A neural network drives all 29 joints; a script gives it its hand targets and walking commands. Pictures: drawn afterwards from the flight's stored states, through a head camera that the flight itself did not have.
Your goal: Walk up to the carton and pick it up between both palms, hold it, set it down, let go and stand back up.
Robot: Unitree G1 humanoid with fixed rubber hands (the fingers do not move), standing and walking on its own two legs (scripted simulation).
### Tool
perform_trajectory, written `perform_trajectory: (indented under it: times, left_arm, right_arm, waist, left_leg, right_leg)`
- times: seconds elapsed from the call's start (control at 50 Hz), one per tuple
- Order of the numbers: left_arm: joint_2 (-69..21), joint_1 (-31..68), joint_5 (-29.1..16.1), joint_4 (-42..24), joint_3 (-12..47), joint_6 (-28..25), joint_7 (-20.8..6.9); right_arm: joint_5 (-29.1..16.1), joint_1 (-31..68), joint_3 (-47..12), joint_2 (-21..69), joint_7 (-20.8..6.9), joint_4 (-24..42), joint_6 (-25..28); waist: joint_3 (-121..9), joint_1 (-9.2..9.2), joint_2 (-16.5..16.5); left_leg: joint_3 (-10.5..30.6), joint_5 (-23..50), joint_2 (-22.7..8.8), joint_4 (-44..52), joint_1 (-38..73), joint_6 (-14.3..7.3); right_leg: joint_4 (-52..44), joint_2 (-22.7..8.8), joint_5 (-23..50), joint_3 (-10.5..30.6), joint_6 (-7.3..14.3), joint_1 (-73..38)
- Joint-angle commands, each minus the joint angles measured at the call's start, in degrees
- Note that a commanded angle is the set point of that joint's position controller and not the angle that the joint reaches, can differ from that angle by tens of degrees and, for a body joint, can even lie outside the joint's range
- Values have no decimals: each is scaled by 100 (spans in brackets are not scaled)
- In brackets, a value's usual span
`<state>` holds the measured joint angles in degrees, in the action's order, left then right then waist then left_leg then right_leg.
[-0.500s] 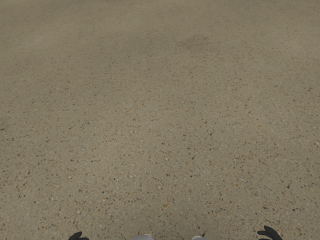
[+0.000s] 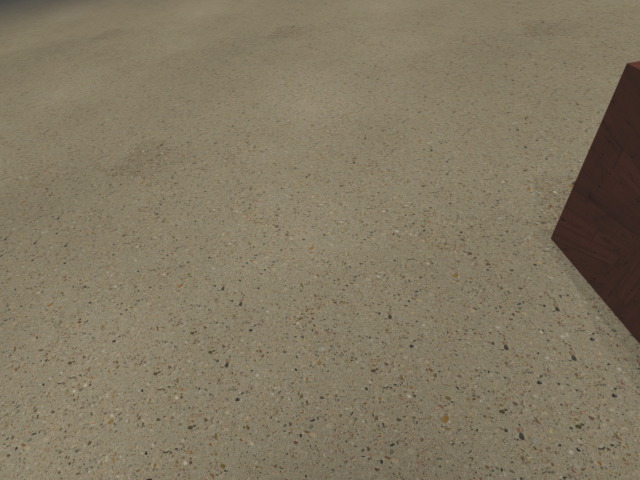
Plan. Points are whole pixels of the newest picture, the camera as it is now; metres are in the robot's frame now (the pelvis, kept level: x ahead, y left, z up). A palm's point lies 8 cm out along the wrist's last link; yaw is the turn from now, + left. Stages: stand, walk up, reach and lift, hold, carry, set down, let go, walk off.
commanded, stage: walk up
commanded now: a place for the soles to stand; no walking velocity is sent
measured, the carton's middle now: out of the picture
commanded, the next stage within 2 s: none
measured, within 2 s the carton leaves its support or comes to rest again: neither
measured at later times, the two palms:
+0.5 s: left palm (243, 410) +0.27 +0.16 -0.10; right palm out of the picture +0.10 -0.34 -0.07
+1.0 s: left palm (427, 278) +0.50 -0.17 -0.11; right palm out of the picture +0.09 -0.46 -0.12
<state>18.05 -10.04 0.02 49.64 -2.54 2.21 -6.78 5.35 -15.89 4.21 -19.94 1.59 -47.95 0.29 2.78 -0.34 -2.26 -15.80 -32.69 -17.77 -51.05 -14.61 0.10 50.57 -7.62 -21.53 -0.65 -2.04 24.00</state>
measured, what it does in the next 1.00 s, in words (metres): walks ahead, turning right: left foot, then right foot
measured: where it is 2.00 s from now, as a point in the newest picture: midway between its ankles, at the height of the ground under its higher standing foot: (561, 421)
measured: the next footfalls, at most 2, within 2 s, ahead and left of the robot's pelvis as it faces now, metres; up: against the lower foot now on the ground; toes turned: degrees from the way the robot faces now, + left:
left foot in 0.38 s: +0.22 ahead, +0.02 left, +0.00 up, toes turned -16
right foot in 0.80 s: +0.23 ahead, -0.40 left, +0.00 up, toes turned -52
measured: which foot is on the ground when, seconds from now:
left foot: up 0.00-0.36, down 0.38-0.82, up 0.84-1.00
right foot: down 0.00-0.38, up 0.40-0.78, down 0.80-1.00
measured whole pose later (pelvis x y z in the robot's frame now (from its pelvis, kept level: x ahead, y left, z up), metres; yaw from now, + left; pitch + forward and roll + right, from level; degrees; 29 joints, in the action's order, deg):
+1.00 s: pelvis +0.25 -0.25 +0.00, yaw -52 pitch -3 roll -2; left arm 12.3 -12.7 0.4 42.8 -1.1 -0.1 1.0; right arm 1.7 -18.2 0.5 -15.8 -2.2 -39.9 1.7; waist 7.9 -0.2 -3.2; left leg -0.6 -31.3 -7.6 -73.5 -23.9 -1.1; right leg 47.3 2.1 -18.8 -1.7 2.0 25.8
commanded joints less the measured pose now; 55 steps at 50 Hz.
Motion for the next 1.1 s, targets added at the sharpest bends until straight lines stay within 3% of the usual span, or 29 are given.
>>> perform_trajectory:
  times: [0.0, 0.02, 0.04, 0.1, 0.22, 0.28, 0.32, 0.34, 0.36, 0.38, 0.4, 0.42, 0.44, 0.5, 0.52, 0.56, 0.62, 0.7, 0.74, 0.76, 0.78, 0.8, 0.82, 0.84, 0.86, 0.88, 0.94, 1.02, 1.08]
  left_arm:
    - [1839, -463, -123, -146, -392, -14, 510]
    - [1844, -304, -17, -229, -361, 41, 568]
    - [1559, -121, 42, -430, -335, 51, 577]
    - [971, -291, 169, -602, -251, -38, 434]
    - [845, -460, 263, -826, -337, -46, 309]
    - [721, -505, 248, -844, -336, -11, 248]
    - [564, -159, 243, -931, -261, 13, 193]
    - [376, -328, 239, -908, -154, -2, 160]
    - [44, -755, 214, -887, -49, -11, 131]
    - [256, -1231, 359, -863, -119, 24, 163]
    - [718, -874, 529, -880, -285, 62, 153]
    - [829, -359, 566, -942, -337, 53, 99]
    - [901, 143, 581, -1055, -230, -18, 99]
    - [454, -390, 472, -918, -131, -84, 45]
    - [438, -219, 376, -1019, -122, -84, 31]
    - [224, 176, 319, -1041, -50, -102, 22]
    - [73, 358, 254, -1088, 19, -176, 43]
    - [-28, 465, 242, -965, 61, -325, 81]
    - [141, -211, 254, -766, -4, -378, 158]
    - [377, -747, 255, -507, -132, -437, 249]
    - [696, -1483, 260, -345, -321, -459, 391]
    - [964, -2068, 202, -366, -424, -420, 530]
    - [1543, -2082, -51, -587, -593, -366, 605]
    - [1524, -1857, -232, -743, -605, -282, 725]
    - [1431, -1521, -202, -832, -534, -205, 828]
    - [1287, -1228, -140, -973, -430, -184, 912]
    - [694, -748, 80, -1098, -297, -358, 880]
    - [542, -405, 230, -1126, -260, -484, 737]
    - [166, 60, 234, -1151, -115, -370, 586]
  right_arm:
    - [-325, 722, -196, -277, -259, 1165, 31]
    - [-384, 276, -268, -308, -220, 1048, 120]
    - [-443, 128, -236, -416, -183, 1014, 200]
    - [-423, 12, -169, -576, -57, 886, 328]
    - [-408, 143, -230, -371, -9, 1217, 292]
    - [-429, 100, -296, -133, 29, 1314, 342]
    - [-400, -451, -232, -113, 107, 1190, 372]
    - [-302, -745, -136, -327, 161, 1284, 402]
    - [-245, -790, -29, -818, 232, 1400, 418]
    - [-281, -701, 57, -946, 325, 1454, 326]
    - [-317, -601, -1, -644, 380, 1296, 290]
    - [-320, -661, -64, -431, 360, 1130, 358]
    - [-380, -684, -9, -516, 344, 1147, 512]
    - [-246, -409, 74, -360, 243, 1066, 677]
    - [-216, -415, 56, -244, 203, 951, 724]
    - [-152, -489, 89, -349, 156, 839, 755]
    - [-150, -457, 32, -395, 108, 760, 715]
    - [-142, -563, -27, -482, 60, 682, 506]
    - [-118, -374, 19, -744, 48, 632, 367]
    - [-145, -390, -2, -705, -9, 652, 281]
    - [-144, -733, -155, -352, -123, 627, 214]
    - [-217, -772, -213, -29, -252, 890, 169]
    - [-535, -869, -223, -111, -376, 1227, 107]
    - [-522, -217, -134, -418, -419, 1524, 88]
    - [-542, 0, -220, -322, -478, 1664, 145]
    - [-543, -44, -264, -153, -470, 1591, 245]
    - [-310, -756, -315, 41, -350, 1314, 305]
    - [-343, -863, -245, 256, -296, 1391, 334]
    - [-328, -1832, -15, 196, -272, 1142, 471]
  waist:
    - [728, -559, 2205]
    - [354, -386, 2414]
    - [130, -318, 1911]
    - [-151, -309, 1524]
    - [99, -311, 1088]
    - [38, -227, 1149]
    - [24, 232, 709]
    - [-274, 318, 320]
    - [-355, 294, -709]
    - [-423, 109, -585]
    - [282, 108, 56]
    - [563, 237, 223]
    - [669, 445, 84]
    - [55, 144, -817]
    - [186, 129, -475]
    - [494, 243, -594]
    - [687, 167, -641]
    - [893, 141, -551]
    - [413, -279, -506]
    - [-13, -547, 34]
    - [-619, -827, 771]
    - [-1002, -1076, 1452]
    - [-1635, -918, 2002]
    - [-1669, -1019, 1006]
    - [-928, -870, 603]
    - [-615, -774, 807]
    - [-254, -183, 987]
    - [-238, 45, 1093]
    - [-676, 597, 420]
  left_leg:
    - [1569, -565, 1075, -1683, -3000, -108]
    - [1642, -356, 1057, -1559, -2944, -110]
    - [1603, -6, 969, -1412, -2770, -81]
    - [1565, 440, 1186, -935, -2245, -112]
    - [1652, 1105, 1536, -174, -1641, -164]
    - [1479, 1214, 1840, 892, -759, -281]
    - [1531, 1948, 1881, 1917, 929, -382]
    - [2192, 1406, 1430, 2592, 1877, -504]
    - [4164, -850, -211, 3340, 2384, -736]
    - [5707, -2507, -1585, 4160, 1758, -1237]
    - [5575, -2425, -1669, 4230, 885, -1376]
    - [5275, -1987, -1328, 4204, 713, -1401]
    - [4556, -1424, -1054, 4153, 575, -1201]
    - [3140, -519, -782, 3951, 1177, -1199]
    - [2763, -172, -726, 4023, 1157, -1264]
    - [2315, 335, -923, 4081, 1013, -1401]
    - [1083, 1466, -872, 3785, 880, -1186]
    - [-218, 2074, -541, 3477, 293, -812]
    - [-523, 2475, -576, 2623, 205, -838]
    - [-746, 3113, -267, 1307, -100, -702]
    - [-896, 3480, 72, -375, -499, -521]
    - [-599, 1447, 715, -2084, -1482, -239]
    - [404, -418, 1386, -3033, -2441, 14]
    - [1418, -29, 1266, -3345, -2558, -19]
    - [1543, 193, 1035, -3213, -2645, -141]
    - [1572, 326, 866, -2976, -2567, -194]
    - [1754, 0, 834, -2170, -1917, -154]
    - [1607, 26, 934, -329, -1163, -108]
    - [1179, 2036, 1428, 1256, 1778, -210]
  right_leg:
    - [-4278, -685, -3079, 3641, 1418, -484]
    - [-3991, -668, -2992, 3507, 1471, -711]
    - [-3705, -673, -2732, 3448, 1480, -828]
    - [-3439, -456, -1546, 3468, 1616, -883]
    - [-3363, -357, -1492, 3685, 1597, -302]
    - [-3066, 100, -1102, 3177, 1283, -40]
    - [-2533, 504, -1374, 2859, 924, 1042]
    - [-1795, 922, -1614, 2450, 576, 1645]
    - [-480, 1568, -1629, 1787, 203, 2657]
    - [1018, 1343, -1215, 898, -31, 2466]
    - [1549, 767, -954, 762, -205, 2506]
    - [1649, 552, -666, 728, -317, 2649]
    - [1583, 270, -275, 716, -337, 2629]
    - [1518, 2, -107, 503, -347, 2411]
    - [1623, 52, 59, 504, -314, 2518]
    - [1205, -124, -43, 390, -244, 2515]
    - [499, -261, 469, 261, 6, 2029]
    - [-665, 257, 1144, -555, 353, 777]
    - [-818, 552, 1205, -812, 520, -410]
    - [-1223, 789, 1327, -778, 625, -1439]
    - [-1177, 1054, 1087, -566, 750, -2557]
    - [-1769, 136, 248, 1631, 1165, -3285]
    - [-2667, -882, -479, 4556, 1700, -3881]
    - [-3422, -1153, -1550, 5124, 1802, -3504]
    - [-3367, -1103, -1297, 4242, 1709, -2804]
    - [-3281, -1001, -848, 3605, 1676, -2212]
    - [-3062, -918, -350, 3131, 1841, -872]
    - [-2627, -667, -166, 2542, 1757, -17]
    - [-1125, 533, -1458, 1068, 937, 1922]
